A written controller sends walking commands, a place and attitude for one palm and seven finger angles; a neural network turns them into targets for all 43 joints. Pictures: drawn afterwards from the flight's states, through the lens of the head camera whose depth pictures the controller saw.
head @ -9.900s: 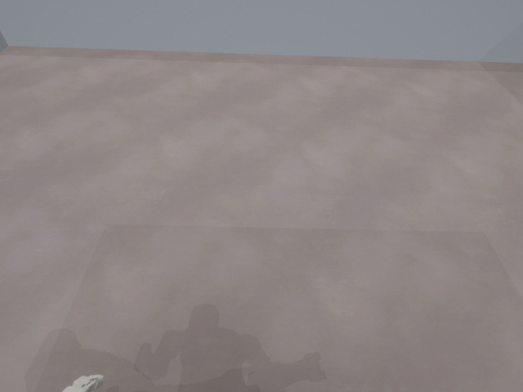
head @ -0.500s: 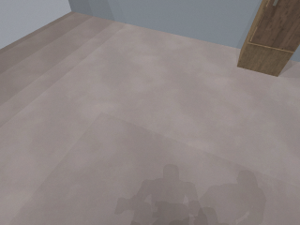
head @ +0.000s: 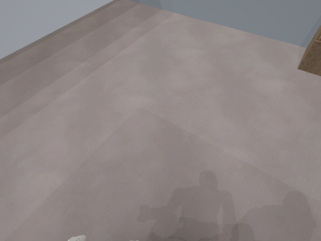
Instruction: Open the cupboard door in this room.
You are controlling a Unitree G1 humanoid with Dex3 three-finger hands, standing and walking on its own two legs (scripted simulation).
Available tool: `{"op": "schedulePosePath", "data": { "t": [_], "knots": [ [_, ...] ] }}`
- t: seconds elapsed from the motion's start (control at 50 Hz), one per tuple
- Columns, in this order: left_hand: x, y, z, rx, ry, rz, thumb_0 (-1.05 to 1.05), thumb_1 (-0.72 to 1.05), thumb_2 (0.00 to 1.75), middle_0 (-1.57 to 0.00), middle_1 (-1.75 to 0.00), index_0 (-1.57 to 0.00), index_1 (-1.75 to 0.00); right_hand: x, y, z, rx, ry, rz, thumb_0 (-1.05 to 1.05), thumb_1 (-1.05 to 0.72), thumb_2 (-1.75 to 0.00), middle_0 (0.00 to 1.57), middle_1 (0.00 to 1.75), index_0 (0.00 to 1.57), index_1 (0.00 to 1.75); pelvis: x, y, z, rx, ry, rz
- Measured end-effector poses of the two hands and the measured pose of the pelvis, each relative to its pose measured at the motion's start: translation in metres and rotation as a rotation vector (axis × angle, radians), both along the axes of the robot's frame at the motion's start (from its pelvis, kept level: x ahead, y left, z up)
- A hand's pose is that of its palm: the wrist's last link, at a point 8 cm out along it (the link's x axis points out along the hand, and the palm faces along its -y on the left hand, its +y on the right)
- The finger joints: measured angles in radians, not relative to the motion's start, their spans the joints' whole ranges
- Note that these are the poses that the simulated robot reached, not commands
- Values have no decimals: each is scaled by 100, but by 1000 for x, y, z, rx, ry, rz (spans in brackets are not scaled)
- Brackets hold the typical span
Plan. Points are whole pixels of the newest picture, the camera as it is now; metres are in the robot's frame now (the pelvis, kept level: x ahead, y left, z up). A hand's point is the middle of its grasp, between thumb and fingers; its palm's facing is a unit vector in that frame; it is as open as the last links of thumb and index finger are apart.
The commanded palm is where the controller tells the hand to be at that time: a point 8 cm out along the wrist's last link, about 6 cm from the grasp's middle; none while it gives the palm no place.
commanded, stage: turn or walk to find it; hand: left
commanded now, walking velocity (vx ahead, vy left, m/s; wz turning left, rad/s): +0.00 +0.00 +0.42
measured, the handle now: out of the picture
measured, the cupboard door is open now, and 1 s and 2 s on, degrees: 0 0 0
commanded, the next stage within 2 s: none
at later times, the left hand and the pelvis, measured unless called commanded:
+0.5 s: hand out of the picture -0.09 +0.17 -0.17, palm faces +0.30 -0.92 -0.24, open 7.4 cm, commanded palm none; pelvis -0.04 -0.01 +0.00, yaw +15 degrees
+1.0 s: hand out of the picture -0.06 +0.22 -0.15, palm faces +0.41 -0.87 -0.26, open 7.4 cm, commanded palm none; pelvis -0.07 -0.01 +0.01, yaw +25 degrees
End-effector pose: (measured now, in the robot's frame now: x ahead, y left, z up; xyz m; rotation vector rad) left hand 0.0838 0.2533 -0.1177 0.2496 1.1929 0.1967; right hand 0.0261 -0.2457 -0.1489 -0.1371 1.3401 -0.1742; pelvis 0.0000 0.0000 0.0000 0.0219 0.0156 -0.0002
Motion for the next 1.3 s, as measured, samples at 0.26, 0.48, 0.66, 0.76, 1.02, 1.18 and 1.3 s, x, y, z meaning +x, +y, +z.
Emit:
{"op": "schedulePosePath", "data": {
  "t": [0.26,0.48,0.66,0.76,1.02,1.18,1.3],
  "knots": [
    [-84,-42,11,-11,29,154,0,90,90,-20,-30,-20,-30,35,-51,12,-25,-25,136,1,-91,-90,20,30,20,30,-14,-34,11,29,-36,145],
    [-184,-40,-14,-81,163,324,0,90,90,-20,-30,-21,-30,84,4,20,-28,-77,334,1,-91,-90,20,30,20,30,-36,-18,4,0,-26,249],
    [-233,1,-29,-101,205,433,0,91,90,-20,-30,-20,-29,99,66,40,-40,-199,453,1,-91,-90,20,30,20,30,-56,11,4,-35,-42,317],
    [-220,18,-18,-86,116,440,0,91,90,-20,-30,-20,-29,83,72,46,-39,-179,462,1,-91,-90,20,30,20,30,-64,16,12,-48,-43,349],
    [-167,6,1,-28,-40,412,0,91,90,-20,-30,-20,-29,24,18,21,-29,-14,426,1,-91,-90,21,30,20,30,-73,-13,9,-20,-11,441],
    [-172,-42,17,18,-92,455,0,90,90,-20,-30,-20,-29,22,-23,-1,4,65,458,1,-91,-90,20,30,20,30,-70,-49,6,19,-15,523],
    [-207,-73,20,6,-49,551,0,90,90,-20,-30,-20,-30,41,-30,2,13,65,526,1,-91,-90,20,30,20,30,-68,-63,12,36,-26,592]
  ]
}}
